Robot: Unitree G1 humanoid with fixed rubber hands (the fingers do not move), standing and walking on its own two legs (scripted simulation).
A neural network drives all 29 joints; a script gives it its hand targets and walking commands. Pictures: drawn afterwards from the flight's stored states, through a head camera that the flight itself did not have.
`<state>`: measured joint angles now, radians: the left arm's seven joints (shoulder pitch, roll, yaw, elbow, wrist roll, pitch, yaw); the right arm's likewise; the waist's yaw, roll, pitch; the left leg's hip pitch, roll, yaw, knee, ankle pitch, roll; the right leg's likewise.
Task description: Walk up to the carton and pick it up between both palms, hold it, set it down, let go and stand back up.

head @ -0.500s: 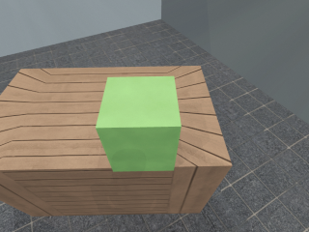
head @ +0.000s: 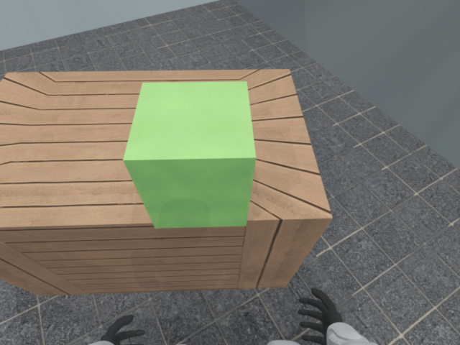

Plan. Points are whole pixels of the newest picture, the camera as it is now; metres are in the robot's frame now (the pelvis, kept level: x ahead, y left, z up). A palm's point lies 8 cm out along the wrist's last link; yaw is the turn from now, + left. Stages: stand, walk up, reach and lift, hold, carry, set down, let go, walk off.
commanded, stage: reach and lift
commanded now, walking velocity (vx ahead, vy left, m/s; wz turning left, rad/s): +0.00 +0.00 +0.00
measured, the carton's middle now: (198, 159) +0.47 +0.07 +0.00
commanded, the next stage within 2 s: none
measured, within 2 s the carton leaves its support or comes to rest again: neither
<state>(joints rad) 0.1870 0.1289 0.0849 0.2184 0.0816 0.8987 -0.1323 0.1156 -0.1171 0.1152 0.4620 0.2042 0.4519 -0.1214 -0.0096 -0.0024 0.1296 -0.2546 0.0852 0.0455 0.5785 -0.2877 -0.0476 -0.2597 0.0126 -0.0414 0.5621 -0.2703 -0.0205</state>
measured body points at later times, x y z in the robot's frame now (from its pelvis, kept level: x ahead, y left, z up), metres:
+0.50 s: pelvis -0.01 -0.01 +0.01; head +0.02 +0.00 +0.46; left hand +0.13 +0.25 -0.08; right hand +0.13 -0.18 -0.08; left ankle +0.01 +0.15 -0.73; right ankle +0.02 -0.11 -0.73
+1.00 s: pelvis +0.02 +0.02 +0.01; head +0.04 +0.02 +0.46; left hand +0.18 +0.27 -0.06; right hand +0.18 -0.16 -0.06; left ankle +0.01 +0.15 -0.73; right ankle +0.02 -0.11 -0.73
